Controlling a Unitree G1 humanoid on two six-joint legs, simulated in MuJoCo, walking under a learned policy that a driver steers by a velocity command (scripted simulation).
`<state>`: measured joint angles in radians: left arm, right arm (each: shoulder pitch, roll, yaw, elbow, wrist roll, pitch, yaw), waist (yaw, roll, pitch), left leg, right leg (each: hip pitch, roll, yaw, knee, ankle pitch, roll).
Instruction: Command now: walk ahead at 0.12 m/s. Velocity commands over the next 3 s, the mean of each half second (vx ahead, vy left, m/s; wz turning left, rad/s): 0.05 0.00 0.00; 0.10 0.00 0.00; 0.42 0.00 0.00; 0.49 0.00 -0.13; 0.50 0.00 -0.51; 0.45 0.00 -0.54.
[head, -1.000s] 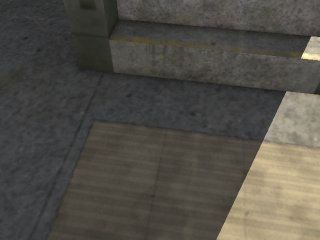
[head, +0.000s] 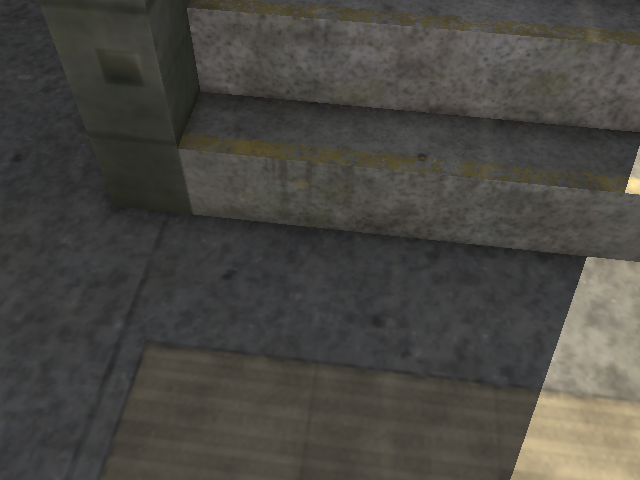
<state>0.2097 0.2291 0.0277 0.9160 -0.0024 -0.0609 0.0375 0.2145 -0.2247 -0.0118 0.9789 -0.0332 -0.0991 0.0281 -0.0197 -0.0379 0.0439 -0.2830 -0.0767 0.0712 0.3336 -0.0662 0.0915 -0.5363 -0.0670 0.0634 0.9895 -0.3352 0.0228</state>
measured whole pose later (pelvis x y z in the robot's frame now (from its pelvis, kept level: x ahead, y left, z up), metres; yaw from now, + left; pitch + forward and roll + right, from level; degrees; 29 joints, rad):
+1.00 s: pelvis +0.12 -0.04 -0.01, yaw +0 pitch +0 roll +0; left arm 0.28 0.17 0.05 1.07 -0.03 -0.08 0.01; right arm 0.37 -0.20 -0.04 1.12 0.03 -0.07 -0.02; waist -0.02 0.02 -0.01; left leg -0.19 0.01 0.02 0.58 -0.40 0.03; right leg -0.30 0.01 -0.03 0.73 -0.44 -0.10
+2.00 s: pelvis +0.60 -0.02 +0.00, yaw -4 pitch +2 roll +2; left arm 0.04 0.26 0.05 0.86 -0.01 -0.09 -0.02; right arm 0.30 -0.25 -0.03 1.03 -0.01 -0.10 -0.02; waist -0.06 -0.05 -0.02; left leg 0.05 -0.06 0.12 0.16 -0.24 0.04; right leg -0.66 -0.10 0.02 0.61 0.11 -0.03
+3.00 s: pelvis +0.97 -0.12 +0.01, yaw -37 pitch +4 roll -2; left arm -0.02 0.17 -0.03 0.51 0.01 0.00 -0.01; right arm 0.38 -0.26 -0.05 0.77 -0.03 0.01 -0.12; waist -0.10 -0.05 0.05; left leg -0.09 0.04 0.22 0.32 -0.30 0.05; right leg -1.05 -0.07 -0.02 1.71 -0.34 0.14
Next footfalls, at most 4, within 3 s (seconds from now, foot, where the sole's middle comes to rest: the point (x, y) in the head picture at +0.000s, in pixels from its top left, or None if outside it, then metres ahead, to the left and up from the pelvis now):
0.16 right None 0.13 -0.15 -0.78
1.54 left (290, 443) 0.55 0.07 -0.78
2.12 right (389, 325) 0.83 -0.16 -0.78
2.58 left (332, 274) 0.98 -0.03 -0.78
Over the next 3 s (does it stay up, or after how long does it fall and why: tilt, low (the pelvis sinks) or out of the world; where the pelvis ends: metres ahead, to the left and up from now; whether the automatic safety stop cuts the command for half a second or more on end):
stays up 0.97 -0.12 0.01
